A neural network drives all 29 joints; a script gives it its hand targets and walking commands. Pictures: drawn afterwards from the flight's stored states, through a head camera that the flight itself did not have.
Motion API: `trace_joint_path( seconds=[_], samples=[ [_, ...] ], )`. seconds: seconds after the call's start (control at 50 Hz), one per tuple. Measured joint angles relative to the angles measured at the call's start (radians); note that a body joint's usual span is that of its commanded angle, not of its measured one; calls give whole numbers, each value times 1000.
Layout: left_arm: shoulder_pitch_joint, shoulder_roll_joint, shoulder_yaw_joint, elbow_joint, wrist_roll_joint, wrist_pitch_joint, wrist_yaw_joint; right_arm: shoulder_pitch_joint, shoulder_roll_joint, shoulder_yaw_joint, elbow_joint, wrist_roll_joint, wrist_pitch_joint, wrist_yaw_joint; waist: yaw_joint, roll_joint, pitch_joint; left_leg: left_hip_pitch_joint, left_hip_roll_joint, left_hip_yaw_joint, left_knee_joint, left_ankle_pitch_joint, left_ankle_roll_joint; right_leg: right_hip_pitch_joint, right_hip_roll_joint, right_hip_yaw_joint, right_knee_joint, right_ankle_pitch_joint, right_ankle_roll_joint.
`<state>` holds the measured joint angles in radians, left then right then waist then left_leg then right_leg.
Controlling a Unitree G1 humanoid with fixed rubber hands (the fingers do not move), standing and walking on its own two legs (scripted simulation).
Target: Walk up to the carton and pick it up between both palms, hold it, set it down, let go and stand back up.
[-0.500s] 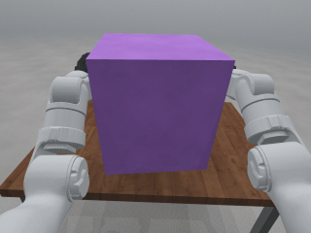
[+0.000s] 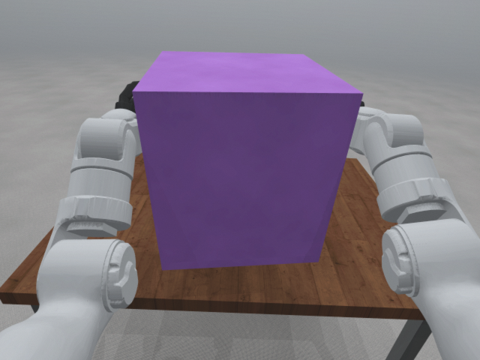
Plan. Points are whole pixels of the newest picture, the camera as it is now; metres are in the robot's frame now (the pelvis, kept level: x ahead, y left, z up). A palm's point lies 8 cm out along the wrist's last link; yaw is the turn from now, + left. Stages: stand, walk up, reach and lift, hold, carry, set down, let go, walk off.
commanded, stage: hold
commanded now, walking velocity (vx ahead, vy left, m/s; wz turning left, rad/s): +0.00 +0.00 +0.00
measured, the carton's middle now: (238, 153) +0.39 +0.02 +0.26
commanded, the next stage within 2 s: none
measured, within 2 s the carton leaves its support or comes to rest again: neither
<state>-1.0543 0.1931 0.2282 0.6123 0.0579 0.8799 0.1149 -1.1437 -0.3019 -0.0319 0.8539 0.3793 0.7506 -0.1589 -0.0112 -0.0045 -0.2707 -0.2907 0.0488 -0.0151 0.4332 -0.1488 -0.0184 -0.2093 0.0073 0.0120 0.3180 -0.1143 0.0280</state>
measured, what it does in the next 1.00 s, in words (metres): stands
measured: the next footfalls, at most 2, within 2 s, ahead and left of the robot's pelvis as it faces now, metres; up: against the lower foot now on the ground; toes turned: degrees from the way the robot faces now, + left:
none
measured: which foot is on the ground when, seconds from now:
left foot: down 0.00-1.00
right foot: down 0.00-1.00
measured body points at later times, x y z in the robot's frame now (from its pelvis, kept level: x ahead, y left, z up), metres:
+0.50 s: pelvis +0.00 +0.00 +0.00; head -0.10 +0.02 +0.44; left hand +0.38 +0.19 +0.32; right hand +0.39 -0.16 +0.33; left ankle +0.05 +0.13 -0.74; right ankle +0.03 -0.14 -0.74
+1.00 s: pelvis +0.00 +0.00 +0.00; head -0.10 +0.02 +0.44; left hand +0.38 +0.19 +0.32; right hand +0.39 -0.16 +0.33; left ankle +0.05 +0.13 -0.74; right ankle +0.03 -0.14 -0.74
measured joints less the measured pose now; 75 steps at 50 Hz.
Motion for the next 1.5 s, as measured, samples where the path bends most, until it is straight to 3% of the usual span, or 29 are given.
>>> trace_joint_path(
  seconds=[1.5],
  samples=[
    [-2,0,0,0,0,0,-1,0,-1,0,0,3,3,-3,0,0,-1,0,-1,-4,0,2,0,1,1,0,0,1,0]
  ],
)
